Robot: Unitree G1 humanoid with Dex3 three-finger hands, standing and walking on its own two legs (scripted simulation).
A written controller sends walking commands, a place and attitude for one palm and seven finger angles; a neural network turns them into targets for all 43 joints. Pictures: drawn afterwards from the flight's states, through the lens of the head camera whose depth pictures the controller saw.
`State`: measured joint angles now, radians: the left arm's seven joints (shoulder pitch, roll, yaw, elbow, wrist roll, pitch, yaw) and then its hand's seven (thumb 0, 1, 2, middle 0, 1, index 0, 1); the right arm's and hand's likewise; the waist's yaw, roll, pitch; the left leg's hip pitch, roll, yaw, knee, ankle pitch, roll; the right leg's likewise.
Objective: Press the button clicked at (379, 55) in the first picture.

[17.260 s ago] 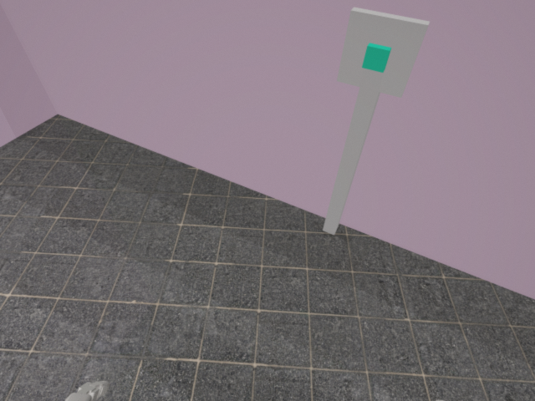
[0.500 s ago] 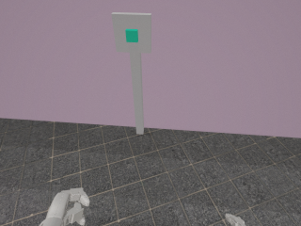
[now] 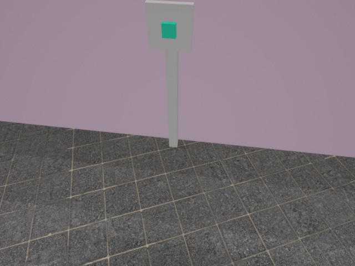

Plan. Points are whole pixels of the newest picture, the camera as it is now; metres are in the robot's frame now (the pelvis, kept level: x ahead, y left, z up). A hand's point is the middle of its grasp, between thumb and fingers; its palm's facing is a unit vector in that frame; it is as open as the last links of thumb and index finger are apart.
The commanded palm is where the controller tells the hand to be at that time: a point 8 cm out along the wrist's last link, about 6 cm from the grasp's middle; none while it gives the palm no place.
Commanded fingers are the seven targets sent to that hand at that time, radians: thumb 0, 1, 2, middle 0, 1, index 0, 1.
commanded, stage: let the arm hang, fingers relaxed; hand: left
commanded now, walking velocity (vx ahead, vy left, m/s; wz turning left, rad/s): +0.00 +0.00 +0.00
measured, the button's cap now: (169, 29) +0.99 +0.09 +0.09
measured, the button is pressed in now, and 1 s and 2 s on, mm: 0 0 0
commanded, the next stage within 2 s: stand and wait in 0.40 s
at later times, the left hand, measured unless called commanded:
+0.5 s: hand out of the picture +0.09 +0.22 -0.16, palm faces +0.02 -0.96 -0.28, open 7.4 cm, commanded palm none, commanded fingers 0.00 0.90 0.90 -0.20 -0.30 -0.20 -0.30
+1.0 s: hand (88, 265) +0.15 +0.24 -0.14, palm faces -0.02 -0.95 -0.33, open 7.4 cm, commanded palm none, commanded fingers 0.00 0.90 0.90 -0.20 -0.30 -0.20 -0.30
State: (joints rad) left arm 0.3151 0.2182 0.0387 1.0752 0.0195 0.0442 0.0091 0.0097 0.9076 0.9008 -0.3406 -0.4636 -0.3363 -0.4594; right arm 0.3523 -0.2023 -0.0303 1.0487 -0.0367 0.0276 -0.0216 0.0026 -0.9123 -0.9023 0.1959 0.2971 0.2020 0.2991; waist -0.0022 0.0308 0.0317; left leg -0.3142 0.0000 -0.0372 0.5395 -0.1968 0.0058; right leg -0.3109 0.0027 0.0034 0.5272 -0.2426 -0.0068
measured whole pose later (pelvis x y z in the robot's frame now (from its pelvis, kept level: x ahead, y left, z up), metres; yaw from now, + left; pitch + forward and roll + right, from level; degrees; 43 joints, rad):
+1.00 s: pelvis +0.07 +0.00 +0.01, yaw +0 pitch -1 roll +0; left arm 0.07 0.31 0.02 1.12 0.01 -0.01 0.00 0.01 0.91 0.90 -0.20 -0.30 -0.20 -0.30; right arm 0.09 -0.31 -0.01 1.10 -0.02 -0.01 -0.01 0.00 -0.91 -0.90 0.20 0.30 0.20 0.30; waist -0.01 0.01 0.07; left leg -0.14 -0.01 -0.02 0.34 -0.19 0.00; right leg -0.15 0.00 0.04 0.36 -0.19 0.01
